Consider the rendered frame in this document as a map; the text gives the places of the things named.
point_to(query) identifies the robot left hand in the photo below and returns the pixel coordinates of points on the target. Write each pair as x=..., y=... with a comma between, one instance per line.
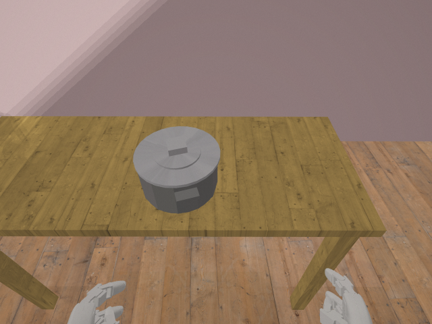
x=85, y=312

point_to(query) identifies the robot right hand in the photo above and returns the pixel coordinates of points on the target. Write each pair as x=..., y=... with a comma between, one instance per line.
x=351, y=309

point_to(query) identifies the lid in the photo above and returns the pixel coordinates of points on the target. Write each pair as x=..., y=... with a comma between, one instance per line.
x=153, y=164

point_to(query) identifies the knob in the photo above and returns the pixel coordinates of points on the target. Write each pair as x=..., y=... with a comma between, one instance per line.
x=176, y=145

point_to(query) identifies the pot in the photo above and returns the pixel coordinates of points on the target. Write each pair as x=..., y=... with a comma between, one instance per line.
x=180, y=200

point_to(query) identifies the table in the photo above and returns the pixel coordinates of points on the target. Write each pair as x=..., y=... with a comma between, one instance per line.
x=276, y=177

